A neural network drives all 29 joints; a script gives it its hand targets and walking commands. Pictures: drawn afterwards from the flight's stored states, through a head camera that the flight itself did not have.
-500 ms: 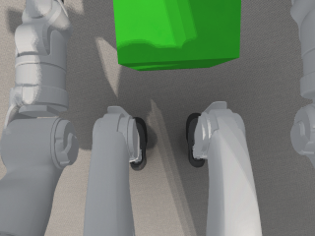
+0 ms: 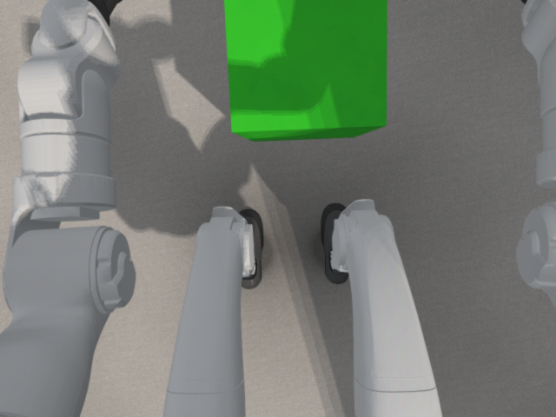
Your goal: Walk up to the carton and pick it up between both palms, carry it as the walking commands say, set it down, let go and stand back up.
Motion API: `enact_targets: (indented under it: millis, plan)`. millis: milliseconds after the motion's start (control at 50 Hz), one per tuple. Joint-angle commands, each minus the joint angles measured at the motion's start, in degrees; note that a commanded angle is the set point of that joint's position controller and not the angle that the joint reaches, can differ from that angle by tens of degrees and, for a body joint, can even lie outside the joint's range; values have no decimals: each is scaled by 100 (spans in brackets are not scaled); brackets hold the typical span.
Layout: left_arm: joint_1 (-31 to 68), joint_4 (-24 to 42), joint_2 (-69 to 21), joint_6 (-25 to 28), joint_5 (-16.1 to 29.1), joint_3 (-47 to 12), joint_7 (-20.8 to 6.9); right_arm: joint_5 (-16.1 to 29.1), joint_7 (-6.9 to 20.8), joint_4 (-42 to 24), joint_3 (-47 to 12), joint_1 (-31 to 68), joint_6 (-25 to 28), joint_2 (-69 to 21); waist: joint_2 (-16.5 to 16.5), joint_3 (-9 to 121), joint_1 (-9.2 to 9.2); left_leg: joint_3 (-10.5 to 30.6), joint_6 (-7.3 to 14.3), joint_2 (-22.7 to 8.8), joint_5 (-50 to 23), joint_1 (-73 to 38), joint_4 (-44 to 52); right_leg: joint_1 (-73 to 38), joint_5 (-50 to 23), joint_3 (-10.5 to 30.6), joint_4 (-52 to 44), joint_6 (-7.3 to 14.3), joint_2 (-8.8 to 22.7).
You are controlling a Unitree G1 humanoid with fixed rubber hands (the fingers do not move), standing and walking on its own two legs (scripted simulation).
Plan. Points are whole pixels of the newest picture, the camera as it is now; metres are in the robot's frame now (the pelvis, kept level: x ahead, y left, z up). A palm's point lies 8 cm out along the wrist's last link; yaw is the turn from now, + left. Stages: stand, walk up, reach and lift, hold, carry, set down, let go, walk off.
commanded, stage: set down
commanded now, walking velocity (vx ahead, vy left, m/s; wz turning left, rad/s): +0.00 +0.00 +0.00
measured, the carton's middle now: (303, 83) +0.53 -0.03 -0.44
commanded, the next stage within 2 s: let go in 0.24 s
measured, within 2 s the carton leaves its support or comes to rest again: neither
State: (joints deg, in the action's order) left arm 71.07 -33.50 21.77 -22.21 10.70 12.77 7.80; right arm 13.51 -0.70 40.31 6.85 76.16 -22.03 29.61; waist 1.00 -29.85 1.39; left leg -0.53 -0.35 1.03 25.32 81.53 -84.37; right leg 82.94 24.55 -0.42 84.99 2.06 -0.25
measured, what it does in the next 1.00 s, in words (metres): rises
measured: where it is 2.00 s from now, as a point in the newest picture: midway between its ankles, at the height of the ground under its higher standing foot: (292, 260)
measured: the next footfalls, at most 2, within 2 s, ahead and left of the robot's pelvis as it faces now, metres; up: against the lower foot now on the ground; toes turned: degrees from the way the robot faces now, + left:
none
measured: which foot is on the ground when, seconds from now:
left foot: down 0.00-1.00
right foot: down 0.00-1.00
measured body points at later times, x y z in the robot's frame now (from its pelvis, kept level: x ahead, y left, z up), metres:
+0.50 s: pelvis +0.06 -0.01 +0.08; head +0.31 -0.04 +0.46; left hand +0.53 +0.20 +0.00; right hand +0.53 -0.27 +0.00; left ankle +0.12 +0.12 -0.55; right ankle +0.13 -0.10 -0.55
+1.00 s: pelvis +0.12 +0.00 +0.16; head +0.20 +0.00 +0.61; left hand +0.35 +0.24 +0.08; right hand +0.35 -0.25 +0.08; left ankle +0.12 +0.12 -0.55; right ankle +0.13 -0.10 -0.55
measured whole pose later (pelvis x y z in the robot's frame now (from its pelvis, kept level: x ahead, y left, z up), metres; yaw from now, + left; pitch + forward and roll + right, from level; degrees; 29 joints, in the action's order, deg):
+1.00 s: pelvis +0.12 +0.00 +0.16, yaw +0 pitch +13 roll +1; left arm -3.6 -29.2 11.6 -3.1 5.2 6.1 -3.1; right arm 2.7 2.9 34.4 5.4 0.4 -2.2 13.9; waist 0.0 4.6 1.4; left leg 0.1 -0.1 1.2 18.4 33.4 -38.8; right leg 34.8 18.4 -0.1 40.1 1.1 -0.2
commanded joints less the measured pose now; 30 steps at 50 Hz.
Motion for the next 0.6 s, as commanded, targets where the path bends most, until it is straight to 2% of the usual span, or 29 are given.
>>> enact_targets:
  millis: [0, 20, 40, 60, 80, 100, 120, 160, 180, 200, 240, 260, 280, 300, 320, 340, 360, 380, 400, 440, 460, 480, 500, 520, 540, 560, 580]
  plan:
    - [1530, 657, 1042, 10, 51, 196, -15, -297, 33, -876, 553, 1554, 124, 1421, -274, 11521, -222, -239, -144, 421, -1441, -3087, 1555, -4515, -1903, 114, -1649, -94, -398]
    - [1492, 265, 939, 7, 30, 220, -56, -285, 46, -546, 431, 1517, 114, 1234, -315, 11105, -292, -255, -127, 403, -1321, -2921, 1657, -4398, -1785, 146, -1783, -103, -356]
    - [1475, 183, 930, 40, -38, 210, -73, -269, 88, -354, 425, 1505, 152, 1157, -312, 10974, -288, -238, -113, 384, -1207, -2949, 1760, -4381, -1683, 121, -1847, -108, -350]
    - [1481, -97, 914, 95, -128, 269, -102, -392, 110, -149, 450, 1505, 199, 1081, -333, 10776, -359, -221, -120, 368, -1173, -2862, 1856, -4289, -1614, 119, -1929, -137, -335]
    - [1509, 39, 856, 151, -134, 242, -127, -400, 139, -105, 440, 1492, 260, 1011, -289, 10850, -324, -200, -127, 357, -1249, -3052, 1965, -4385, -1684, 116, -2035, -128, -319]
    - [1390, -115, 792, 224, -158, 269, -153, -394, 168, 146, 330, 1311, 298, 871, -222, 10686, -492, -243, -144, 374, -1372, -3038, 2035, -4386, -1786, 213, -2090, -132, -302]
    - [1507, -252, 744, 282, -163, 215, -183, -523, 191, 437, 347, 1304, 331, 784, -290, 10375, -358, -233, -149, 358, -1183, -2805, 2096, -4268, -1654, 226, -2177, -141, -284]
    - [1492, -464, 685, 417, -243, 237, -260, -774, 226, 677, 450, 1258, 448, 758, -338, 10033, -270, -212, -154, 352, -1105, -2716, 2288, -4221, -1633, 175, -2307, -179, -285]
    - [1393, -564, 668, 485, -360, 335, -296, -791, 230, 678, 467, 1217, 501, 695, -218, 9941, -373, -241, -152, 343, -1077, -2677, 2337, -4234, -1669, 277, -2362, -169, -255]
    - [1265, -616, 704, 574, -424, 388, -325, -808, 264, 626, 433, 1153, 590, 585, -352, 9991, -359, -216, -126, 351, -1201, -2760, 2362, -4302, -1828, 201, -2396, -200, -277]
    - [972, -907, 465, 670, -460, 224, -405, -858, 320, 865, 394, 882, 679, 417, -309, 9780, -354, -226, -97, 340, -1242, -2757, 2457, -4116, -1889, 179, -2407, -217, -260]
    - [690, -1142, 494, 700, -523, 272, -456, -879, 323, 1030, 358, 712, 683, 385, -284, 9601, -465, -271, -90, 335, -1096, -2619, 2477, -4156, -1744, 264, -2445, -213, -202]
    - [451, -1228, 428, 751, -627, 283, -501, -912, 337, 1039, 323, 419, 712, 150, -338, 9416, -469, -289, -91, 319, -1126, -2456, 2559, -4207, -1904, 290, -2493, -224, -217]
    - [266, -1175, 493, 819, -694, 347, -560, -991, 300, 965, 426, 268, 764, 242, -442, 9360, -468, -295, -89, 335, -1169, -2294, 2584, -4347, -2115, 353, -2530, -220, -194]
    - [-83, -1279, 487, 902, -815, 312, -596, -977, 296, 899, 426, 56, 825, 110, -379, 9225, -530, -280, -46, 339, -1240, -2232, 2692, -4457, -2330, 366, -2536, -243, -172]
    - [-28, -1056, 466, 979, -785, 267, -646, -948, 290, 739, 391, 56, 891, -22, -527, 9071, -487, -277, -11, 342, -1281, -2102, 2731, -4574, -2452, 412, -2628, -239, -151]
    - [-225, -1046, 433, 1029, -815, 224, -696, -960, 276, 608, 379, -178, 930, -125, -521, 9003, -499, -278, 25, 356, -1341, -2039, 2788, -4754, -2612, 445, -2652, -245, -137]
    - [-400, -932, 347, 1067, -836, 184, -711, -1067, 270, 475, 419, -378, 990, -118, -619, 8785, -360, -240, 43, 359, -1289, -1837, 2862, -4902, -2710, 457, -2720, -243, -119]
    - [-983, -875, 270, 1127, -989, 155, -736, -1123, 266, 323, 398, -830, 1029, -214, -578, 8641, -450, -261, 72, 369, -1477, -1998, 2997, -5100, -2956, 477, -2833, -262, -112]
    - [-1543, -553, 144, 1188, -1066, 94, -776, -1201, 287, 141, 328, -1586, 1097, -508, -611, 8546, -365, -225, 113, 426, -1697, -2234, 3173, -5430, -3348, 436, -2994, -272, -101]
    - [-1988, -517, 60, 1248, -1136, 108, -811, -1250, 270, -38, 332, -1827, 1161, -528, -688, 8470, -396, -229, 107, 452, -1733, -2171, 3209, -5596, -3589, 525, -3079, -271, -72]
    - [-2411, -255, 22, 1293, -1120, 4, -839, -1316, 275, -217, 374, -2258, 1218, -594, -771, 8562, -249, -215, 123, 469, -1762, -2341, 3333, -5949, -3717, 500, -3188, -264, -70]
    - [-2672, 53, -59, 1341, -1136, -3, -870, -1306, 290, -429, 346, -2669, 1259, -737, -669, 8508, -268, -230, 128, 478, -1885, -2680, 3417, -6001, -3703, 453, -3293, -287, -107]
    - [-2943, 14, -218, 1389, -1091, -138, -918, -1302, 278, -751, 368, -2646, 1370, -723, -738, 8209, -181, -171, 144, 481, -1900, -2723, 3481, -5874, -3754, 480, -3434, -270, -103]
    - [-3070, 381, -80, 1442, -1173, -27, -934, -1322, 254, -975, 442, -2878, 1432, -732, -636, 8113, -176, -147, 141, 474, -1838, -2849, 3595, -6043, -3695, 528, -3545, -264, -78]
    - [-3305, 223, -148, 1458, -1151, -60, -969, -1343, 256, -983, 445, -3025, 1492, -746, -635, 7878, -118, -103, 148, 449, -1739, -2985, 3695, -6015, -3537, 502, -3675, -267, -67]
    - [-3755, 409, -286, 1503, -1117, -225, -1002, -1342, 279, -1141, 370, -3476, 1524, -844, -578, 7746, -89, -73, 134, 425, -1862, -3284, 3835, -6085, -3533, 503, -3816, -237, -80]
